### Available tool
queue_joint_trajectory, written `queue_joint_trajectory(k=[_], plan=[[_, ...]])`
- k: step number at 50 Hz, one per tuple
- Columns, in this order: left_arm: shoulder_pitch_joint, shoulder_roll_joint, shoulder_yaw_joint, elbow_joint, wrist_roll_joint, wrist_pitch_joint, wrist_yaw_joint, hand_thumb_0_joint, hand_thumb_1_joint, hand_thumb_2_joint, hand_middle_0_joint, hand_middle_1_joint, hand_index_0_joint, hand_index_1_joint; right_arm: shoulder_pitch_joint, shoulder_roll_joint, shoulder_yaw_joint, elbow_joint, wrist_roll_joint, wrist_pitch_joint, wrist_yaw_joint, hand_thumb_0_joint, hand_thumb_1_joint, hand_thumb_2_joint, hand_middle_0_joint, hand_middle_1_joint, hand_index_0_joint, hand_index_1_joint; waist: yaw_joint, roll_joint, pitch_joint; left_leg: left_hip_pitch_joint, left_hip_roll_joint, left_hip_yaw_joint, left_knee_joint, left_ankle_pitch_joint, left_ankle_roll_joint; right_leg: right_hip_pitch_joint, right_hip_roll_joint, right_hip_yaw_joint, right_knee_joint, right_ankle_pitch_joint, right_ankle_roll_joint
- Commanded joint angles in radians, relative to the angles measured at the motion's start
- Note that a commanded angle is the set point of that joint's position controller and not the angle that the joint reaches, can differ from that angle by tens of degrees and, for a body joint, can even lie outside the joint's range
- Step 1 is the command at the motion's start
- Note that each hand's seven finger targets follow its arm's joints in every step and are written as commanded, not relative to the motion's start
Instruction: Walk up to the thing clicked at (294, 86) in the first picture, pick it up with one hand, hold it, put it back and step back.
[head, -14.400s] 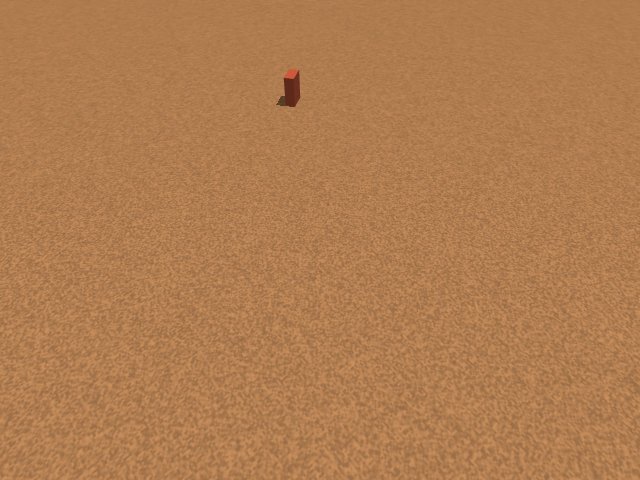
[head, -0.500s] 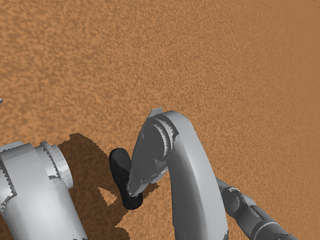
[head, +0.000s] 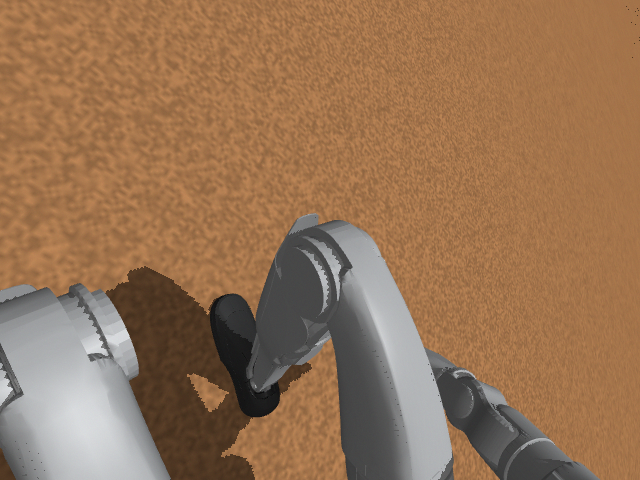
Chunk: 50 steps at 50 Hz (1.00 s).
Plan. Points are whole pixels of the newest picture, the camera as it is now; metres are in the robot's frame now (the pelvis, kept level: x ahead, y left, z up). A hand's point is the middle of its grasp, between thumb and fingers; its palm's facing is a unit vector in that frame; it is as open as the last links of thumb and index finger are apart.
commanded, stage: close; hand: left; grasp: from the side
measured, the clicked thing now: out of the picture +0.50 +0.28 -0.21
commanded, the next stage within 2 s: settle in 1.04 s
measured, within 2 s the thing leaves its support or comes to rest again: leaves its support in 1.44 s
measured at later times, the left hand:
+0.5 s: hand out of the picture +0.45 +0.28 -0.19, palm faces +0.34 -0.94 -0.02, open 9.6 cm
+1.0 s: hand out of the picture +0.46 +0.29 -0.19, palm faces +0.35 -0.93 -0.03, open 9.7 cm
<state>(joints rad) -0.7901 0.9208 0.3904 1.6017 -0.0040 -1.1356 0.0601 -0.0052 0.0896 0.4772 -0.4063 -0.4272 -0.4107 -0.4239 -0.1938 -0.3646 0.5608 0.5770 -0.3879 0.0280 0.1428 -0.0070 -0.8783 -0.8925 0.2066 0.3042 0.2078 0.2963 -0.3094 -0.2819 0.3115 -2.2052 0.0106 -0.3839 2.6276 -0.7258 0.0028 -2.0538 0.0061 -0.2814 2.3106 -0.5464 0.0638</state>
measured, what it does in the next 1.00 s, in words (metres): stands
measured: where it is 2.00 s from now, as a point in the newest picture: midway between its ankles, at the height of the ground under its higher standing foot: (178, 427)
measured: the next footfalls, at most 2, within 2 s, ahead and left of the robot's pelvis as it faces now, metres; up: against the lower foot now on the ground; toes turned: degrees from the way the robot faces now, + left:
none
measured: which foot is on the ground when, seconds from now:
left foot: down 0.00-1.00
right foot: down 0.00-1.00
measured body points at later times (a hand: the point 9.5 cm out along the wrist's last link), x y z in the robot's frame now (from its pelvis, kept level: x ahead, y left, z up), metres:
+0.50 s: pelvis +0.00 +0.00 +0.00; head +0.25 +0.21 +0.31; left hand +0.43 +0.33 -0.19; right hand +0.17 -0.24 -0.03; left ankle +0.08 +0.12 -0.27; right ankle +0.16 -0.12 -0.27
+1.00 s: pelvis +0.00 +0.00 +0.00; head +0.25 +0.20 +0.31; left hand +0.43 +0.34 -0.19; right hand +0.16 -0.24 -0.03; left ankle +0.08 +0.12 -0.27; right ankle +0.16 -0.12 -0.27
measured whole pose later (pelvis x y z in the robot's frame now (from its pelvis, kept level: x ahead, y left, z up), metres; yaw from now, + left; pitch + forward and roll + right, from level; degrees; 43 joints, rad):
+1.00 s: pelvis +0.00 +0.00 +0.00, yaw +0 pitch +15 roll -20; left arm -0.81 0.95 0.42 1.59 -0.02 -1.11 0.05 -0.01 0.00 0.79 -0.57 -0.73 -0.59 -0.73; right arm -0.19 -0.36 0.57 0.56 -0.38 0.04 0.13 -0.01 -0.87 -0.89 0.21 0.30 0.21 0.30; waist -0.31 -0.29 0.32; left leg -2.21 0.01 -0.38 2.63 -0.74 0.01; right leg -2.05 0.01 -0.28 2.31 -0.55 0.07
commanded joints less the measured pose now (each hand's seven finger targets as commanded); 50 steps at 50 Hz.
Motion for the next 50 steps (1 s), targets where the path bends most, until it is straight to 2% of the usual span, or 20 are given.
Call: queue_joint_trajectory(k=[1, 3, 5, 7, 9, 11, 14, 17, 19, 20, 22, 25, 33, 36, 39, 42, 45, 46, 47, 50], plan=[[-0.241, 0.08, -0.003, -0.134, -0.011, -0.063, -0.008, 0.0, 0.315, 0.603, -0.514, -0.525, -0.507, -0.523, 0.056, -0.368, -0.121, 0.008, -0.007, 0.013, -0.018, 0.0, -0.871, -0.894, 0.2, 0.299, 0.2, 0.299, -0.155, 0.569, -0.53, 0.388, 0.054, 0.089, -0.341, 0.13, -0.023, 0.288, 0.066, -0.069, -0.152, 0.135, -0.057], [-0.262, 0.088, -0.013, -0.134, -0.002, -0.065, -0.01, 0.0, 0.3, 0.616, -0.53, -0.541, -0.524, -0.54, 0.052, -0.377, -0.12, 0.008, -0.006, 0.011, -0.018, 0.0, -0.871, -0.894, 0.2, 0.299, 0.2, 0.299, -0.168, 0.582, -0.511, 0.389, 0.057, 0.074, -0.356, 0.111, -0.028, 0.266, 0.063, -0.078, -0.142, 0.12, -0.06], [-0.246, 0.089, -0.002, -0.127, 0.0, -0.06, -0.009, 0.0, 0.314, 0.624, -0.552, -0.553, -0.544, -0.552, 0.048, -0.379, -0.124, 0.006, -0.003, 0.012, -0.018, 0.0, -0.872, -0.894, 0.2, 0.299, 0.2, 0.299, -0.157, 0.579, -0.499, 0.4, 0.061, 0.063, -0.367, 0.106, -0.033, 0.246, 0.06, -0.082, -0.136, 0.112, -0.06], [-0.253, 0.092, -0.007, -0.122, 0.001, -0.063, -0.009, 0.0, 0.309, 0.632, -0.56, -0.56, -0.553, -0.561, 0.052, -0.379, -0.12, 0.004, -0.006, 0.015, -0.016, 0.0, -0.871, -0.894, 0.2, 0.299, 0.2, 0.299, -0.168, 0.592, -0.512, 0.401, 0.059, 0.062, -0.368, 0.106, -0.033, 0.26, 0.061, -0.083, -0.136, 0.116, -0.06], [-0.239, 0.092, -0.002, -0.122, -0.001, -0.062, -0.012, 0.0, 0.355, 0.653, -0.565, -0.572, -0.559, -0.571, 0.046, -0.376, -0.121, -0.001, -0.004, 0.015, -0.018, 0.0, -0.868, -0.893, 0.2, 0.299, 0.2, 0.299, -0.154, 0.571, -0.505, 0.395, 0.059, 0.066, -0.364, 0.114, -0.031, 0.259, 0.062, -0.082, -0.138, 0.119, -0.06], [-0.238, 0.098, 0.003, -0.126, -0.003, -0.061, -0.012, 0.0, 0.373, 0.682, -0.594, -0.601, -0.585, -0.603, 0.059, -0.374, -0.117, 0.005, -0.008, 0.017, -0.018, 0.0, -0.868, -0.894, 0.2, 0.299, 0.2, 0.299, -0.159, 0.583, -0.534, 0.409, 0.059, 0.071, -0.354, 0.142, -0.031, 0.284, 0.063, -0.077, -0.14, 0.14, -0.059], [-0.235, 0.108, 0.006, -0.122, -0.002, -0.058, -0.013, 0.0, 0.393, 0.722, -0.641, -0.649, -0.635, -0.649, 0.047, -0.377, -0.117, 0.0, -0.005, 0.019, -0.021, 0.0, -0.866, -0.893, 0.2, 0.299, 0.2, 0.299, -0.153, 0.586, -0.508, 0.397, 0.06, 0.067, -0.359, 0.12, -0.031, 0.262, 0.064, -0.081, -0.139, 0.123, -0.061], [-0.219, 0.084, 0.007, -0.126, -0.004, -0.059, -0.01, 0.0, 0.455, 0.784, -0.677, -0.696, -0.669, -0.698, 0.048, -0.373, -0.12, -0.001, -0.008, 0.018, -0.02, 0.0, -0.863, -0.893, 0.2, 0.299, 0.2, 0.299, -0.15, 0.577, -0.519, 0.414, 0.059, 0.067, -0.355, 0.143, -0.032, 0.27, 0.063, -0.081, -0.138, 0.14, -0.06], [-0.225, 0.092, 0.003, -0.121, -0.005, -0.061, -0.008, 0.0, 0.44, 0.79, -0.691, -0.711, -0.686, -0.712, 0.049, -0.375, -0.117, 0.0, -0.008, 0.02, -0.019, 0.0, -0.865, -0.893, 0.2, 0.299, 0.2, 0.299, -0.153, 0.571, -0.509, 0.385, 0.055, 0.074, -0.351, 0.125, -0.027, 0.278, 0.064, -0.082, -0.143, 0.128, -0.06], [-0.202, 0.08, 0.008, -0.124, -0.007, -0.059, -0.009, 0.0, 0.461, 0.798, -0.696, -0.715, -0.688, -0.717, 0.056, -0.369, -0.119, 0.001, -0.009, 0.02, -0.019, 0.0, -0.863, -0.892, 0.2, 0.299, 0.2, 0.299, -0.148, 0.566, -0.524, 0.401, 0.058, 0.073, -0.35, 0.156, -0.029, 0.294, 0.065, -0.08, -0.141, 0.151, -0.058], [-0.229, 0.088, -0.002, -0.128, 0.0, -0.059, -0.01, 0.0, 0.447, 0.801, -0.697, -0.72, -0.691, -0.722, 0.052, -0.369, -0.117, 0.002, -0.01, 0.022, -0.02, 0.0, -0.865, -0.893, 0.2, 0.299, 0.2, 0.299, -0.158, 0.571, -0.528, 0.404, 0.058, 0.074, -0.347, 0.157, -0.029, 0.285, 0.066, -0.081, -0.142, 0.147, -0.06], [-0.229, 0.104, 0.0, -0.123, 0.011, -0.053, -0.007, 0.0, 0.404, 0.812, -0.734, -0.757, -0.73, -0.757, 0.053, -0.374, -0.118, 0.002, -0.01, 0.028, -0.022, 0.0, -0.867, -0.892, 0.2, 0.299, 0.2, 0.299, -0.156, 0.596, -0.519, 0.427, 0.062, 0.067, -0.358, 0.171, -0.035, 0.272, 0.064, -0.083, -0.133, 0.153, -0.062], [-0.228, 0.103, 0.014, -0.128, 0.005, -0.042, -0.005, 0.0, 0.404, 0.879, -0.798, -0.834, -0.795, -0.836, 0.05, -0.372, -0.114, -0.01, -0.01, 0.034, -0.022, 0.0, -0.868, -0.893, 0.2, 0.299, 0.2, 0.299, -0.155, 0.6, -0.521, 0.423, 0.064, 0.064, -0.364, 0.161, -0.036, 0.275, 0.063, -0.084, -0.133, 0.144, -0.063], [-0.235, 0.11, 0.011, -0.127, 0.002, -0.043, -0.007, 0.0, 0.391, 0.88, -0.806, -0.839, -0.803, -0.842, 0.043, -0.373, -0.114, -0.012, -0.007, 0.031, -0.022, 0.0, -0.869, -0.893, 0.2, 0.299, 0.2, 0.299, -0.158, 0.577, -0.508, 0.385, 0.06, 0.073, -0.355, 0.118, -0.026, 0.273, 0.065, -0.08, -0.141, 0.117, -0.061], [-0.225, 0.125, 0.02, -0.13, -0.008, -0.044, -0.013, 0.0, 0.386, 0.894, -0.815, -0.857, -0.813, -0.859, 0.044, -0.37, -0.111, -0.017, -0.005, 0.029, -0.024, 0.0, -0.866, -0.892, 0.2, 0.299, 0.2, 0.299, -0.145, 0.56, -0.524, 0.368, 0.058, 0.081, -0.345, 0.119, -0.021, 0.295, 0.069, -0.077, -0.146, 0.117, -0.06], [-0.227, 0.116, 0.02, -0.131, -0.008, -0.04, -0.018, 0.0, 0.388, 0.915, -0.849, -0.888, -0.847, -0.889, 0.053, -0.371, -0.111, -0.011, -0.004, 0.029, -0.027, 0.0, -0.869, -0.892, 0.2, 0.299, 0.199, 0.299, -0.154, 0.583, -0.536, 0.407, 0.064, 0.071, -0.353, 0.153, -0.029, 0.286, 0.067, -0.078, -0.136, 0.14, -0.061], [-0.221, 0.126, 0.031, -0.125, -0.006, -0.039, -0.017, 0.0, 0.387, 0.938, -0.878, -0.918, -0.878, -0.919, 0.043, -0.378, -0.114, -0.015, -0.002, 0.031, -0.029, 0.0, -0.869, -0.892, 0.2, 0.299, 0.199, 0.299, -0.149, 0.594, -0.508, 0.415, 0.068, 0.06, -0.363, 0.148, -0.034, 0.26, 0.062, -0.083, -0.127, 0.135, -0.062], [-0.234, 0.12, 0.017, -0.127, -0.004, -0.041, -0.018, 0.0, 0.383, 0.949, -0.882, -0.926, -0.881, -0.929, 0.046, -0.376, -0.113, -0.014, -0.004, 0.032, -0.028, 0.0, -0.872, -0.893, 0.2, 0.299, 0.199, 0.299, -0.155, 0.595, -0.505, 0.402, 0.066, 0.064, -0.365, 0.138, -0.032, 0.265, 0.064, -0.082, -0.13, 0.127, -0.064], [-0.231, 0.115, 0.023, -0.128, -0.012, -0.041, -0.021, 0.0, 0.395, 0.963, -0.897, -0.945, -0.897, -0.947, 0.047, -0.375, -0.112, -0.015, -0.003, 0.033, -0.028, 0.0, -0.87, -0.892, 0.2, 0.299, 0.199, 0.299, -0.157, 0.575, -0.517, 0.391, 0.064, 0.069, -0.352, 0.132, -0.027, 0.278, 0.067, -0.082, -0.138, 0.128, -0.061], [-0.231, 0.125, 0.019, -0.13, -0.001, -0.037, -0.022, 0.0, 0.358, 0.98, -0.924, -0.974, -0.926, -0.976, 0.044, -0.378, -0.113, -0.017, -0.002, 0.033, -0.028, 0.0, -0.875, -0.893, 0.2, 0.299, 0.199, 0.299, -0.155, 0.598, -0.501, 0.409, 0.067, 0.062, -0.364, 0.141, -0.033, 0.256, 0.062, -0.085, -0.127, 0.126, -0.063]])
